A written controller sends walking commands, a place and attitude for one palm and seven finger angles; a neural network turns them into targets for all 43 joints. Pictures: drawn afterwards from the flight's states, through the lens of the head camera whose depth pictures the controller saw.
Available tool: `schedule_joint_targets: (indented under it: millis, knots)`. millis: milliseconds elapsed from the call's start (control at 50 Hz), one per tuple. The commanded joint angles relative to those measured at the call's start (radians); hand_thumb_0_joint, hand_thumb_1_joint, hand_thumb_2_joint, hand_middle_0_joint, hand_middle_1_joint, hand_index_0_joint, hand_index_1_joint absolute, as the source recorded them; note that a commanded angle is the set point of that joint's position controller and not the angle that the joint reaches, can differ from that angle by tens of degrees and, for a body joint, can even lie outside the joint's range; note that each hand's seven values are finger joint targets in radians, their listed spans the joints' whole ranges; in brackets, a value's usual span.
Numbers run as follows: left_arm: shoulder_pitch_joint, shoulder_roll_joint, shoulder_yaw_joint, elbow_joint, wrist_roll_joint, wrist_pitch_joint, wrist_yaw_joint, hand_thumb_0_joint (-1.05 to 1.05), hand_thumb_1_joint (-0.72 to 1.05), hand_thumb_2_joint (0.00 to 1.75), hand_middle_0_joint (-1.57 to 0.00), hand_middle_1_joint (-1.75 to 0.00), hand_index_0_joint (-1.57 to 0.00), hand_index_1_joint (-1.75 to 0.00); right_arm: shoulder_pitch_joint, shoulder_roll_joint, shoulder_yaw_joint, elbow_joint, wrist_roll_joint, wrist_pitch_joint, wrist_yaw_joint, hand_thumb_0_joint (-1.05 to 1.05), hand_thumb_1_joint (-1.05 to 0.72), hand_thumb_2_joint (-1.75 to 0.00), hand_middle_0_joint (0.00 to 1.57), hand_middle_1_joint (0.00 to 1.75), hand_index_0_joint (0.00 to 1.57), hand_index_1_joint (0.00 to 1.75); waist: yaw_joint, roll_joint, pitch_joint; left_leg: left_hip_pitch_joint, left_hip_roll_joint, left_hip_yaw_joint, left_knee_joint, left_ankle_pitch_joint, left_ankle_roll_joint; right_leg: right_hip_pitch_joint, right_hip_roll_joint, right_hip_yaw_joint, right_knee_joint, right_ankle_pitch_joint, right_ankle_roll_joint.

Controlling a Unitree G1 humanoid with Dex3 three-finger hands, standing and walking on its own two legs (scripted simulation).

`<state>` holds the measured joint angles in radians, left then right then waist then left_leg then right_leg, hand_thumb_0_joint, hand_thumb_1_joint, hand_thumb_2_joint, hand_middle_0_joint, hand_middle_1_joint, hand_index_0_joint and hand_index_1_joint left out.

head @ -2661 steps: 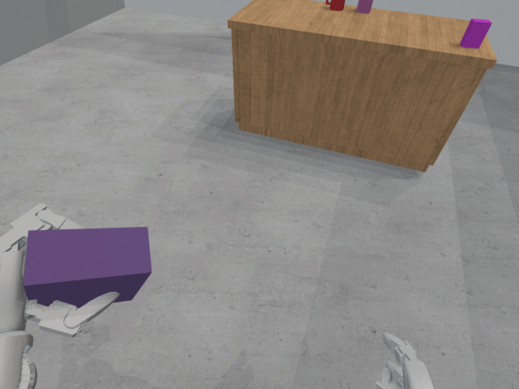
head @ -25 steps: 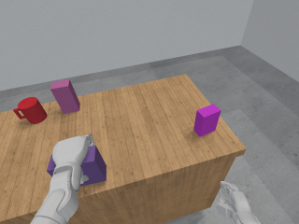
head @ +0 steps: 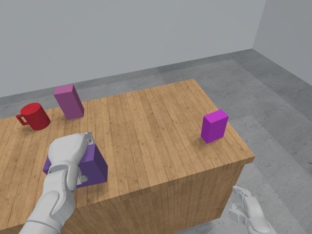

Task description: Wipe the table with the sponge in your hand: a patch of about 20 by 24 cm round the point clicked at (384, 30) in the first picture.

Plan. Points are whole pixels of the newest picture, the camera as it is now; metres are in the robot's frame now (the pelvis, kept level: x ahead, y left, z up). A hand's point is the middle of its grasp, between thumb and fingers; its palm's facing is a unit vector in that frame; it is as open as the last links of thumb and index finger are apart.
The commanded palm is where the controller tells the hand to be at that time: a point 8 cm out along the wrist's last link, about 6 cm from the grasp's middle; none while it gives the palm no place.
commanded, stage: lift the sponge slowly off the table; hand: left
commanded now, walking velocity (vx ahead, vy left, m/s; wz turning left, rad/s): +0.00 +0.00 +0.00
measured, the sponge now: (81, 171) +0.26 +0.27 +0.01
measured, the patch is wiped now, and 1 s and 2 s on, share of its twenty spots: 1.00 1.00 1.00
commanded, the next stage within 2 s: bring the sponge back beside the body in 0.82 s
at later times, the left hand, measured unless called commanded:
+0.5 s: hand (72, 149) +0.27 +0.27 +0.10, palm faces +0.05 -0.11 -0.99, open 9.7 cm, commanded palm +0.24 +0.27 +0.17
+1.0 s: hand (67, 148) +0.26 +0.28 +0.11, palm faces +0.04 -0.12 -0.99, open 9.7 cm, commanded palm +0.23 +0.27 +0.18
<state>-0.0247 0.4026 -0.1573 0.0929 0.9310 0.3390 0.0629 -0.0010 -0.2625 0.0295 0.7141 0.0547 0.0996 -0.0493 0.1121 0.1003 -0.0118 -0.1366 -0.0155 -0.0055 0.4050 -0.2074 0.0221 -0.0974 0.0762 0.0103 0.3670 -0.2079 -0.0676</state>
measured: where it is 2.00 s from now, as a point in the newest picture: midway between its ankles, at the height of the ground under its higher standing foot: outside the picture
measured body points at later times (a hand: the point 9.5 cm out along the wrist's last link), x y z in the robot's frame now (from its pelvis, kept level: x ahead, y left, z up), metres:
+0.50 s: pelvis +0.00 +0.01 +0.00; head -0.02 -0.03 +0.45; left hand +0.26 +0.27 +0.15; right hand +0.25 -0.20 -0.08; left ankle +0.01 +0.11 -0.74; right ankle +0.00 -0.08 -0.74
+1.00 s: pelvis -0.01 +0.01 +0.00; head -0.03 -0.03 +0.45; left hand +0.26 +0.28 +0.16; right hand +0.26 -0.18 -0.07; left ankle +0.01 +0.11 -0.74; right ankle +0.00 -0.08 -0.74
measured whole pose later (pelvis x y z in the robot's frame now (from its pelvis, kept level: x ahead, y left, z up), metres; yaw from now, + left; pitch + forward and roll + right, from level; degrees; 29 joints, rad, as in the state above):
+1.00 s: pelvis -0.01 +0.01 +0.00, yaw +0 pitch -4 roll +0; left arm -0.10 0.46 -0.15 -0.03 0.90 0.47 -0.07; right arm -0.05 -0.26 0.07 0.69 0.06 0.13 -0.04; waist 0.12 0.11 0.00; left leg -0.12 -0.03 -0.01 0.38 -0.18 0.03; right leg -0.09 0.06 0.01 0.36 -0.19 -0.06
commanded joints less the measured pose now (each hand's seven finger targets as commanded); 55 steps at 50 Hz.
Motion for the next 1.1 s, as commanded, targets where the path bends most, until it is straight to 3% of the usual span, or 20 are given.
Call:
schedule_joint_targets:
  millis: [0, 60, 120, 240, 260, 300, 320, 360, 380, 460, 540, 640, 760, 800, 840, 860, 920, 960, 980, 1080]
  knots:
    - [-0.295, 0.253, 0.193, -0.176, 0.019, 0.036, 0.051, 0.0, 0.1, 1.3, -1.2, -1.6, -1.2, -1.6, -0.241, -0.1, -0.028, -0.171, 0.007, -0.048, -0.004, 0.0, -0.9, -0.9, 0.2, 0.3, 0.2, 0.3, 0.005, -0.059, -0.207, 0.055, -0.031, -0.062, -0.036, 0.191, 0.034, 0.053, -0.036, 0.124, -0.065, 0.199, -0.022]
    - [-0.296, 0.23, 0.161, -0.236, 0.014, 0.053, 0.025, 0.0, 0.1, 1.3, -1.2, -1.6, -1.2, -1.6, -0.255, -0.102, -0.028, -0.188, 0.007, -0.048, 0.003, 0.0, -0.9, -0.9, 0.2, 0.3, 0.2, 0.3, 0.0, -0.023, -0.223, 0.079, -0.031, -0.064, -0.033, 0.218, 0.034, 0.058, -0.035, 0.125, -0.06, 0.232, -0.025]
    - [-0.26, 0.22, 0.149, -0.223, -0.002, 0.059, -0.005, 0.0, 0.1, 1.3, -1.2, -1.6, -1.2, -1.6, -0.246, -0.103, -0.025, -0.189, 0.009, -0.045, 0.004, 0.0, -0.9, -0.9, 0.2, 0.3, 0.2, 0.3, -0.014, -0.076, -0.188, 0.062, -0.027, -0.063, -0.027, 0.208, 0.038, 0.042, -0.04, 0.119, -0.063, 0.238, -0.016]
    - [-0.316, 0.251, 0.164, -0.288, 0.009, 0.024, -0.022, 0.0, 0.1, 1.3, -1.2, -1.6, -1.2, -1.6, -0.249, -0.098, -0.022, -0.196, 0.005, -0.053, -0.004, 0.0, -0.9, -0.9, 0.2, 0.3, 0.2, 0.3, -0.007, -0.044, -0.209, 0.092, -0.028, -0.071, -0.026, 0.212, 0.042, 0.041, -0.041, 0.121, -0.068, 0.225, -0.018]
    - [-0.332, 0.288, 0.195, -0.318, 0.01, 0.017, -0.019, 0.0, 0.1, 1.3, -1.2, -1.6, -1.2, -1.6, -0.244, -0.101, -0.022, -0.196, 0.003, -0.055, -0.005, 0.0, -0.9, -0.9, 0.2, 0.3, 0.2, 0.3, -0.005, -0.034, -0.219, 0.102, -0.025, -0.081, -0.035, 0.208, 0.041, 0.044, -0.034, 0.129, -0.071, 0.194, -0.023]
    - [-0.369, 0.235, 0.146, -0.293, 0.017, 0.016, -0.012, 0.0, 0.1, 1.3, -1.2, -1.6, -1.2, -1.6, -0.248, -0.092, -0.018, -0.191, 0.006, -0.06, -0.006, 0.0, -0.9, -0.9, 0.2, 0.3, 0.2, 0.3, -0.013, -0.03, -0.177, 0.094, -0.02, -0.082, -0.044, 0.197, 0.037, 0.012, -0.032, 0.108, -0.08, 0.16, -0.023]
    - [-0.358, 0.249, 0.163, -0.293, 0.016, 0.015, -0.007, 0.0, 0.1, 1.3, -1.2, -1.6, -1.2, -1.6, -0.245, -0.095, -0.023, -0.187, 0.005, -0.06, -0.005, 0.0, -0.9, -0.9, 0.2, 0.3, 0.2, 0.3, -0.008, -0.036, -0.19, 0.096, -0.018, -0.08, -0.045, 0.193, 0.037, 0.017, -0.032, 0.115, -0.079, 0.153, -0.024]
    - [-0.373, 0.299, 0.204, -0.313, 0.023, 0.027, -0.001, 0.0, 0.1, 1.3, -1.2, -1.6, -1.2, -1.6, -0.256, -0.103, -0.022, -0.184, 0.004, -0.057, -0.004, 0.0, -0.9, -0.9, 0.2, 0.3, 0.2, 0.3, 0.003, -0.004, -0.216, 0.104, -0.021, -0.084, -0.048, 0.211, 0.033, 0.041, -0.031, 0.131, -0.075, 0.174, -0.032]
    - [-0.353, 0.25, 0.17, -0.317, 0.011, 0.033, 0.001, 0.0, 0.1, 1.3, -1.2, -1.6, -1.2, -1.6, -0.255, -0.091, -0.022, -0.195, 0.006, -0.058, -0.001, 0.0, -0.9, -0.9, 0.2, 0.3, 0.2, 0.3, 0.002, -0.021, -0.215, 0.091, -0.019, -0.077, -0.049, 0.213, 0.034, 0.052, -0.035, 0.111, -0.067, 0.178, -0.026]
    - [-0.38, 0.295, 0.199, -0.275, 0.013, 0.089, -0.011, 0.0, 0.1, 1.3, -1.2, -1.6, -1.2, -1.6, -0.275, -0.108, -0.015, -0.182, 0.008, -0.042, 0.002, 0.0, -0.9, -0.9, 0.2, 0.3, 0.2, 0.3, 0.002, -0.043, -0.201, 0.079, -0.019, -0.081, -0.058, 0.211, 0.028, 0.051, -0.036, 0.13, -0.073, 0.187, -0.029]
    - [-0.34, 0.256, 0.156, -0.341, 0.004, 0.107, -0.041, 0.0, 0.1, 1.3, -1.2, -1.6, -1.2, -1.6, -0.29, -0.102, -0.014, -0.198, 0.009, -0.039, 0.012, 0.0, -0.9, -0.9, 0.2, 0.3, 0.2, 0.3, 0.006, -0.025, -0.249, 0.097, -0.021, -0.081, -0.043, 0.265, 0.032, 0.079, -0.04, 0.115, -0.051, 0.261, -0.026]
    - [-0.324, 0.245, 0.14, -0.379, 0.007, 0.118, -0.069, 0.0, 0.1, 1.3, -1.2, -1.6, -1.2, -1.6, -0.296, -0.098, -0.008, -0.209, 0.008, -0.029, 0.018, 0.0, -0.9, -0.9, 0.2, 0.3, 0.2, 0.3, 0.003, -0.054, -0.225, 0.092, -0.013, -0.087, -0.048, 0.258, 0.033, 0.06, -0.039, 0.11, -0.052, 0.243, -0.023]
    - [-0.343, 0.28, 0.172, -0.398, 0.014, 0.127, -0.067, 0.0, 0.1, 1.3, -1.2, -1.6, -1.2, -1.6, -0.306, -0.1, -0.003, -0.213, 0.007, -0.024, 0.019, 0.0, -0.9, -0.9, 0.2, 0.3, 0.2, 0.3, 0.009, -0.029, -0.206, 0.084, -0.007, -0.096, -0.063, 0.219, 0.028, 0.047, -0.033, 0.127, -0.059, 0.175, -0.032]
    - [-0.361, 0.245, 0.137, -0.361, 0.014, 0.134, -0.069, 0.0, 0.1, 1.3, -1.2, -1.6, -1.2, -1.6, -0.307, -0.094, 0.002, -0.207, 0.01, -0.022, 0.017, 0.0, -0.9, -0.9, 0.2, 0.3, 0.2, 0.3, 0.001, -0.054, -0.188, 0.075, -0.008, -0.091, -0.061, 0.205, 0.029, 0.029, -0.036, 0.116, -0.065, 0.154, -0.028]
    - [-0.384, 0.274, 0.154, -0.325, 0.017, 0.141, -0.07, 0.0, 0.1, 1.3, -1.2, -1.6, -1.2, -1.6, -0.306, -0.099, 0.001, -0.198, 0.011, -0.018, 0.01, 0.0, -0.9, -0.9, 0.2, 0.3, 0.2, 0.3, -0.002, -0.057, -0.185, 0.072, -0.009, -0.088, -0.06, 0.187, 0.029, 0.025, -0.04, 0.124, -0.072, 0.141, -0.026]
    - [-0.412, 0.302, 0.172, -0.334, 0.02, 0.139, -0.072, 0.0, 0.1, 1.3, -1.2, -1.6, -1.2, -1.6, -0.304, -0.104, 0.002, -0.199, 0.011, -0.02, 0.006, 0.0, -0.9, -0.9, 0.2, 0.3, 0.2, 0.3, -0.006, -0.055, -0.185, 0.074, -0.009, -0.093, -0.068, 0.164, 0.03, 0.019, -0.034, 0.133, -0.079, 0.104, -0.028]
    - [-0.424, 0.266, 0.14, -0.324, 0.014, 0.119, -0.075, 0.0, 0.1, 1.3, -1.2, -1.6, -1.2, -1.6, -0.295, -0.097, 0.002, -0.198, 0.012, -0.032, 0.001, 0.0, -0.9, -0.9, 0.2, 0.3, 0.2, 0.3, -0.008, -0.031, -0.205, 0.081, -0.01, -0.088, -0.06, 0.172, 0.031, 0.027, -0.036, 0.115, -0.074, 0.115, -0.027]
    - [-0.402, 0.307, 0.179, -0.36, 0.014, 0.103, -0.076, 0.0, 0.1, 1.3, -1.2, -1.6, -1.2, -1.6, -0.29, -0.102, -0.001, -0.202, 0.008, -0.037, 0.001, 0.0, -0.9, -0.9, 0.2, 0.3, 0.2, 0.3, 0.001, -0.009, -0.238, 0.098, -0.013, -0.093, -0.058, 0.191, 0.033, 0.049, -0.033, 0.13, -0.07, 0.135, -0.031]
    - [-0.388, 0.269, 0.152, -0.377, 0.009, 0.094, -0.075, 0.0, 0.1, 1.3, -1.2, -1.6, -1.2, -1.6, -0.291, -0.09, 0.0, -0.212, 0.009, -0.041, 0.004, 0.0, -0.9, -0.9, 0.2, 0.3, 0.2, 0.3, 0.003, 0.005, -0.238, 0.09, -0.013, -0.089, -0.055, 0.192, 0.033, 0.055, -0.036, 0.116, -0.063, 0.136, -0.028]
    - [-0.304, 0.297, 0.201, -0.384, 0.002, 0.091, -0.066, 0.0, 0.1, 1.3, -1.2, -1.6, -1.2, -1.6, -0.286, -0.097, -0.005, -0.209, 0.005, -0.04, 0.011, 0.0, -0.9, -0.9, 0.2, 0.3, 0.2, 0.3, 0.012, -0.026, -0.212, 0.07, -0.012, -0.091, -0.052, 0.2, 0.032, 0.055, -0.036, 0.121, -0.059, 0.152, -0.026]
